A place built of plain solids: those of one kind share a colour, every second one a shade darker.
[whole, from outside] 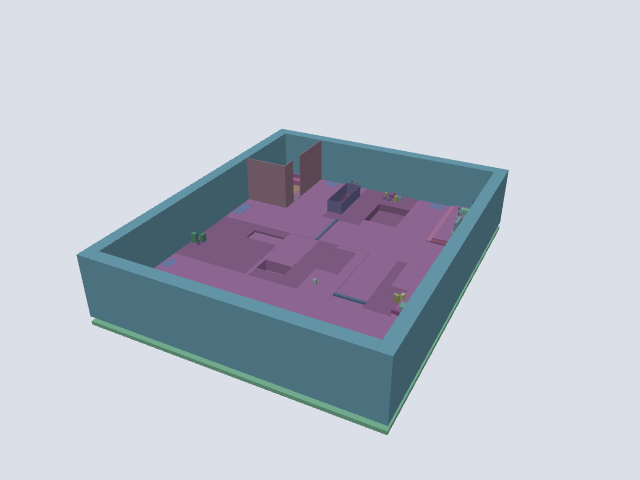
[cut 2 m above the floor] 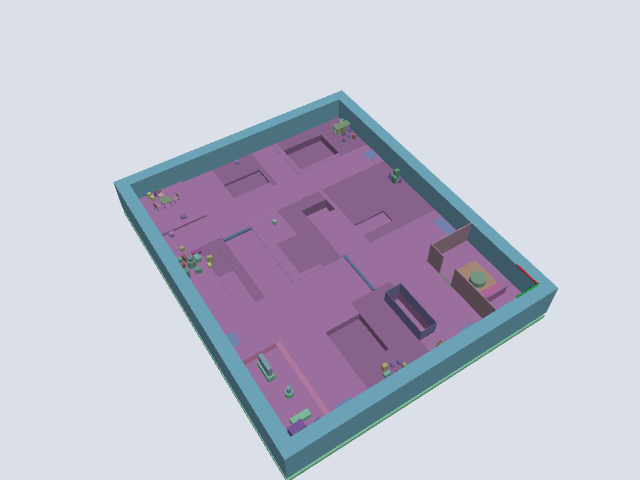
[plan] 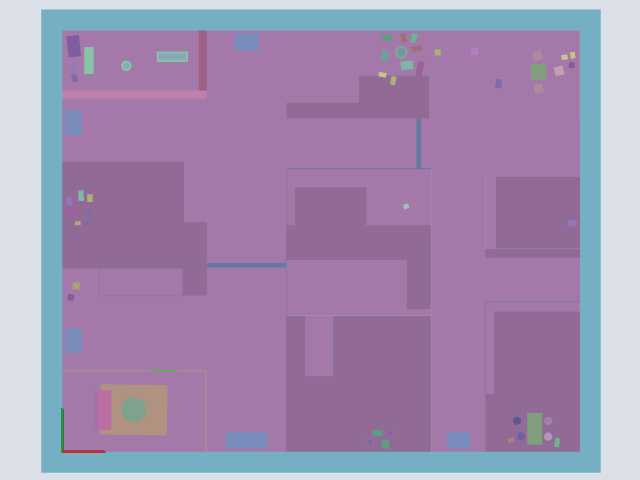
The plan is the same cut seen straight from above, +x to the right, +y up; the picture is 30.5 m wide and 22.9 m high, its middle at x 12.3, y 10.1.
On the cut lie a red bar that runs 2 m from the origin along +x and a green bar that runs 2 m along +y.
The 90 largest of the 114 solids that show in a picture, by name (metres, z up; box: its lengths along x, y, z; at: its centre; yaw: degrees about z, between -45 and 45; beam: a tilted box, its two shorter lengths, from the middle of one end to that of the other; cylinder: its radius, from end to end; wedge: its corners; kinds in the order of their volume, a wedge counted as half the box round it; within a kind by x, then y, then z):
{
 "floor_1": {"box": [1.8, 1.29, 1.32], "at": [0.9, 8.1, -0.66]},
 "floor_2": {"box": [2.4, 2.88, 1.32], "at": [1.2, 12.39, -0.66]},
 "floor_3": {"box": [6.52, 2.87, 1.24], "at": [3.26, 18.66, -0.38]},
 "floor_4": {"box": [6.9, 3.9, 1.0], "at": [3.45, 1.95, -0.5]},
 "floor_5": {"box": [6.9, 2.8, 1.0], "at": [3.45, 5.3, -0.5]},
 "floor_6": {"box": [6.9, 0.75, 1.32], "at": [3.45, 7.08, -0.66]},
 "floor_7": {"box": [6.9, 2.21, 1.32], "at": [3.45, 9.85, -0.66]},
 "floor_8": {"box": [6.9, 0.72, 1.32], "at": [3.45, 14.19, -0.66]},
 "floor_9": {"box": [6.9, 2.3, 1.0], "at": [3.45, 15.7, -0.5]},
 "floor_10": {"box": [3.94, 1.29, 0.5], "at": [3.77, 8.1, -1.07]},
 "floor_11": {"box": [3.41, 2.88, 0.68], "at": [4.11, 12.39, -0.98]},
 "floor_12": {"box": [1.16, 1.29, 1.32], "at": [6.32, 8.1, -0.66]},
 "floor_13": {"box": [1.09, 2.88, 1.32], "at": [6.36, 12.39, -0.66]},
 "floor_14": {"box": [3.8, 20.1, 1.0], "at": [8.8, 10.05, -0.5]},
 "floor_15": {"box": [0.4, 1.82, 1.32], "at": [10.9, 11.71, -0.66]},
 "floor_16": {"box": [0.55, 1.29, 1.32], "at": [10.97, 17.3, -0.66]},
 "floor_17": {"box": [0.9, 2.88, 1.32], "at": [11.15, 5.04, -0.66]},
 "floor_18": {"box": [1.29, 2.88, 1.14], "at": [12.24, 5.04, -0.75]},
 "floor_19": {"box": [2.88, 1.29, 1.32], "at": [12.69, 17.3, -0.66]},
 "floor_20": {"box": [3.41, 1.82, 1.32], "at": [12.8, 11.71, -0.66]},
 "floor_21": {"box": [4.45, 2.35, 1.32], "at": [12.93, 7.97, -0.66]},
 "floor_22": {"box": [6.8, 0.75, 1.32], "at": [14.1, 16.27, -0.66]},
 "floor_23": {"box": [6.8, 2.16, 1.32], "at": [14.1, 19.02, -0.66]},
 "floor_24": {"box": [6.9, 3.6, 1.32], "at": [14.15, 1.8, -0.66]},
 "floor_25": {"box": [6.9, 0.32, 1.32], "at": [14.15, 6.64, -0.66]},
 "floor_26": {"box": [6.9, 1.65, 1.32], "at": [14.15, 9.97, -0.66]},
 "floor_27": {"box": [6.9, 0.88, 1.32], "at": [14.15, 13.06, -0.66]},
 "floor_28": {"box": [4.71, 2.88, 1.32], "at": [15.24, 5.04, -0.66]},
 "floor_29": {"box": [1.29, 2.35, 0.4], "at": [15.79, 7.97, -1.12]},
 "floor_30": {"box": [3.37, 1.29, 1.32], "at": [15.81, 17.3, -0.66]},
 "floor_31": {"box": [3.09, 1.82, 1.32], "at": [16.05, 11.71, -0.66]},
 "floor_32": {"box": [1.16, 2.35, 1.32], "at": [17.02, 7.97, -0.66]},
 "floor_33": {"box": [14.0, 2.4, 1.0], "at": [17.7, 14.7, -0.5]},
 "floor_34": {"box": [2.6, 4.2, 1.0], "at": [18.8, 18.0, -0.5]},
 "floor_35": {"box": [2.6, 13.5, 1.0], "at": [18.9, 6.75, -0.5]},
 "floor_36": {"box": [0.4, 3.94, 1.32], "at": [20.4, 4.72, -0.66]},
 "floor_37": {"box": [0.5, 3.41, 1.32], "at": [20.45, 11.4, -0.66]},
 "floor_38": {"box": [1.82, 3.41, 1.1], "at": [21.61, 11.4, -0.77]},
 "floor_39": {"box": [2.88, 3.94, 0.63], "at": [22.04, 4.72, -1.01]},
 "floor_40": {"box": [4.6, 4.2, 1.18], "at": [22.4, 18.0, -0.41]},
 "floor_41": {"box": [4.5, 2.75, 1.32], "at": [22.45, 1.38, -0.66]},
 "floor_42": {"box": [4.5, 0.46, 1.32], "at": [22.45, 6.92, -0.66]},
 "floor_43": {"box": [4.5, 2.1, 1.0], "at": [22.45, 8.2, -0.5]},
 "floor_44": {"box": [4.5, 0.45, 1.32], "at": [22.45, 9.47, -0.66]},
 "floor_45": {"box": [4.5, 0.39, 1.32], "at": [22.45, 13.3, -0.66]},
 "floor_46": {"box": [2.18, 3.41, 1.32], "at": [23.61, 11.4, -0.66]},
 "floor_47": {"box": [1.22, 3.94, 1.32], "at": [24.09, 4.72, -0.66]},
 "wall_1": {"box": [1.0, 20.1, 5.0], "at": [-0.5, 10.05, 1.5]},
 "wall_2": {"box": [26.7, 1.0, 5.0], "at": [12.35, -0.5, 1.5]},
 "wall_3": {"box": [26.7, 1.0, 5.0], "at": [12.35, 20.6, 1.5]},
 "wall_4": {"box": [1.0, 20.1, 5.0], "at": [25.2, 10.05, 1.5]},
 "floor_base_1": {"box": [26.7, 22.1, 0.3], "at": [12.35, 10.05, -1.57]},
 "part_1": {"box": [4.2, 0.1, 4.05], "at": [2.1, 3.85, 1.98]},
 "part_2": {"box": [1.4, 0.1, 4.05], "at": [6.2, 3.85, 1.98]},
 "part_3": {"box": [0.1, 3.8, 4.05], "at": [6.85, 1.9, 1.98]},
 "step_terS_tread_1": {"box": [6.9, 0.38, 1.12], "at": [3.45, 17.04, -0.44]},
 "step_terE_tread_1": {"box": [0.38, 2.87, 1.12], "at": [6.71, 18.66, -0.44]},
 "piece_1": {"box": [0.46, 1.3, 0.45], "at": [1.28, 18.66, 0.47]},
 "piece_2": {"cylinder": 0.25, "from": [3.06, 18.41, 0.24], "to": [3.06, 18.41, 0.74]},
 "piece_3": {"box": [1.5, 0.5, 0.55], "at": [5.26, 18.84, 0.52]},
 "piece_4": {"cylinder": 0.3, "from": [16.19, 19.05, 0.0], "to": [16.19, 19.05, 0.65]},
 "sofa_seat_1": {"box": [0.82, 1.9, 0.44], "at": [1.94, 2.0, 0.23]},
 "trolley_1": {"box": [0.6, 1.01, 1.11], "at": [0.55, 19.34, 0.8], "yaw": 5.7},
 "low_1": {"cylinder": 0.6, "from": [3.41, 2.0, 0.01], "to": [3.41, 2.0, 0.45]},
 "rail_1": {"box": [0.04, 1.29, 1.1], "at": [1.78, 8.1, 0.55]},
 "rail_2": {"box": [4.02, 0.04, 1.1], "at": [3.77, 7.43, 0.55]},
 "rail_3": {"box": [4.02, 0.04, 1.1], "at": [3.77, 8.76, 0.55]},
 "rail_4": {"box": [0.04, 1.29, 1.1], "at": [5.76, 8.1, 0.55]},
 "suitcase_1": {"box": [0.48, 0.27, 0.67], "at": [15.04, 0.89, 0.33], "yaw": -1.4},
 "suitcase_2": {"box": [0.35, 0.43, 0.81], "at": [15.42, 0.35, 0.4], "yaw": 5.5},
 "suitcase_3": {"box": [0.47, 0.3, 0.69], "at": [15.49, 19.76, 0.34], "yaw": 3.6},
 "suitcase_4": {"box": [0.27, 0.43, 0.66], "at": [16.78, 19.73, 0.33], "yaw": -16.2},
 "suitcase_5": {"box": [0.23, 0.45, 0.63], "at": [23.61, 0.44, 0.31], "yaw": -4.8},
 "low_rug_1": {"box": [3.2, 2.4, 0.06], "at": [3.41, 2.0, -0.02], "yaw": -0.9},
 "plant_1": {"box": [1.3, 0.3, 0.91], "at": [5.26, 18.84, 1.25]},
 "low_mat_1": {"box": [0.8, 1.2, 0.06], "at": [0.55, 5.3, -0.02]},
 "low_mat_2": {"box": [0.8, 1.2, 0.06], "at": [0.55, 15.7, -0.02]},
 "low_mat_3": {"box": [2.0, 0.8, 0.06], "at": [8.8, 0.55, -0.02]},
 "low_mat_4": {"box": [1.2, 0.8, 0.06], "at": [8.8, 19.55, -0.02]},
 "step_hump_1": {"box": [3.8, 0.22, 0.17], "at": [8.8, 8.9, 0.04]},
 "step_hump_2": {"box": [0.22, 2.4, 0.23], "at": [17.01, 14.7, 0.07]},
 "bag_1": {"box": [0.35, 0.52, 0.4], "at": [15.4, 18.87, 0.2], "yaw": -18.6},
 "bag_2": {"box": [0.59, 0.4, 0.42], "at": [16.45, 18.44, 0.21], "yaw": 5.0},
 "cabin_bag_1": {"box": [0.25, 0.44, 0.58], "at": [16.28, 19.75, 0.29], "yaw": 6.7},
 "cabin_bag_2": {"box": [0.49, 0.27, 0.55], "at": [16.91, 19.23, 0.28], "yaw": 15.1},
 "duffel_1": {"box": [0.64, 0.35, 0.29], "at": [0.46, 11.42, 0.14], "yaw": 1.1},
 "duffel_2": {"box": [0.31, 0.74, 0.31], "at": [17.06, 18.25, 0.15], "yaw": -9.9},
 "backpack_1": {"box": [0.27, 0.37, 0.57], "at": [1.33, 12.1, 0.28], "yaw": -2.0},
 "backpack_2": {"box": [0.25, 0.41, 0.6], "at": [15.79, 17.7, 0.3], "yaw": -13.6},
 "sofa_back_1": {"box": [0.16, 1.9, 0.37], "at": [1.61, 2.0, 0.63]}
}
